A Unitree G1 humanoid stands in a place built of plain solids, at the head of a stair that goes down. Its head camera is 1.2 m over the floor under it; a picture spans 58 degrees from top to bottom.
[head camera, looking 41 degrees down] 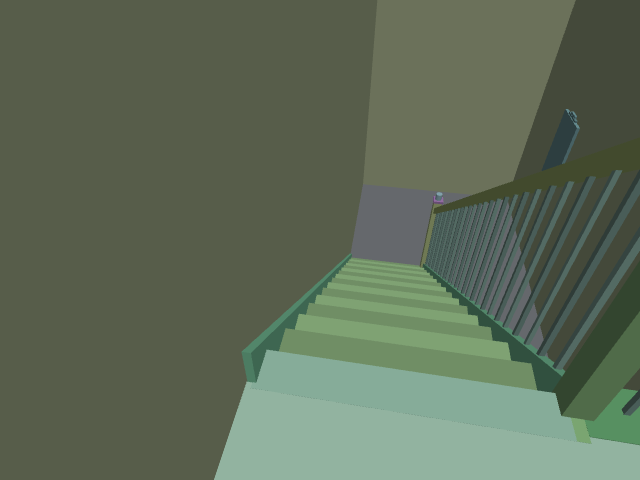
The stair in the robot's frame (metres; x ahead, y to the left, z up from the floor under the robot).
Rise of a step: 0.18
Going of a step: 0.23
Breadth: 0.92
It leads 10 degrees to the right of straight ahead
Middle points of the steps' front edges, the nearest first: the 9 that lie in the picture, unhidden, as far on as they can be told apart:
0.76 -0.27 0.00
0.98 -0.32 -0.18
1.20 -0.36 -0.36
1.42 -0.40 -0.54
1.64 -0.43 -0.72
1.86 -0.47 -0.90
2.08 -0.51 -1.08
2.31 -0.55 -1.27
2.53 -0.59 -1.45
